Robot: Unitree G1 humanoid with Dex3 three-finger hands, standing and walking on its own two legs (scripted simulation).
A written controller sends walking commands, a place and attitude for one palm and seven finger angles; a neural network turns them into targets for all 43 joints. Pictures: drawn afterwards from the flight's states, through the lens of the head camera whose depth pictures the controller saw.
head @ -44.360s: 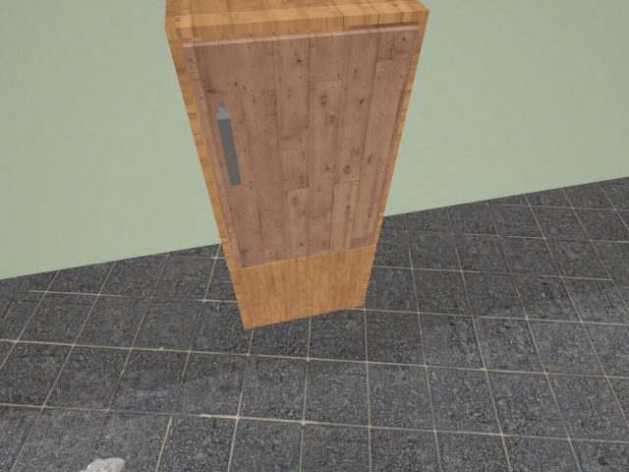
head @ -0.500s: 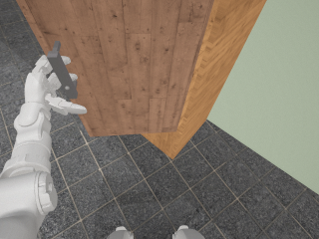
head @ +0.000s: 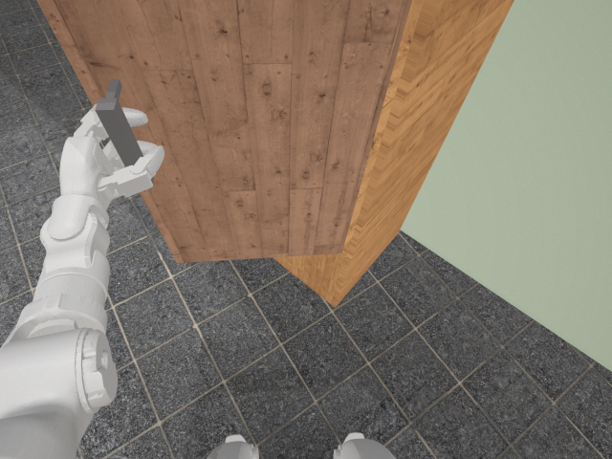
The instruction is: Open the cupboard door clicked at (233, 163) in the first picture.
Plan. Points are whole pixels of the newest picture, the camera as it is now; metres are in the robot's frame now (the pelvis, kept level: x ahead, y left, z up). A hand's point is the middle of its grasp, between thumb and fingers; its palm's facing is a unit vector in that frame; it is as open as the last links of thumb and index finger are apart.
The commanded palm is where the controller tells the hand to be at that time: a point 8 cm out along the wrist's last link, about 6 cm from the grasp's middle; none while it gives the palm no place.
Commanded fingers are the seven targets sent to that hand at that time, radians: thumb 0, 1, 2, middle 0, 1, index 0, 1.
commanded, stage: close the thumb around the handle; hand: left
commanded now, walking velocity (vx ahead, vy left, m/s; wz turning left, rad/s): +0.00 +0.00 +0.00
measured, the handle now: (130, 138) +0.53 +0.22 +0.09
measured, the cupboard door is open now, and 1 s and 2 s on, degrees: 46 71 86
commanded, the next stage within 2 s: pull the door open along its arc in 0.18 s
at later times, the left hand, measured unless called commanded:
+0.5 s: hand (140, 173) +0.46 +0.20 +0.09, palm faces +0.05 -1.00 -0.01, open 5.8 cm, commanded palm +0.41 +0.24 +0.09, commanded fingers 0.00 0.90 0.90 -0.40 -1.35 -0.40 -1.35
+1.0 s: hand (184, 258) +0.33 +0.13 +0.10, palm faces +0.42 -0.90 +0.05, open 6.1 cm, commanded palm +0.28 +0.17 +0.09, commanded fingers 0.00 0.90 0.90 -0.40 -1.35 -0.40 -1.35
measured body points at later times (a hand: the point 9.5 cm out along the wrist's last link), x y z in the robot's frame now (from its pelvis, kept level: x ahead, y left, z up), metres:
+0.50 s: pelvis +0.00 +0.00 +0.00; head +0.08 +0.00 +0.45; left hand +0.45 +0.25 +0.09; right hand +0.04 -0.27 -0.11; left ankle +0.01 +0.11 -0.69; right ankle +0.00 -0.12 -0.69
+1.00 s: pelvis +0.01 -0.02 +0.01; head +0.03 -0.02 +0.46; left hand +0.30 +0.17 +0.10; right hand +0.21 -0.22 -0.07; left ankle +0.01 +0.11 -0.69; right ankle +0.00 -0.12 -0.69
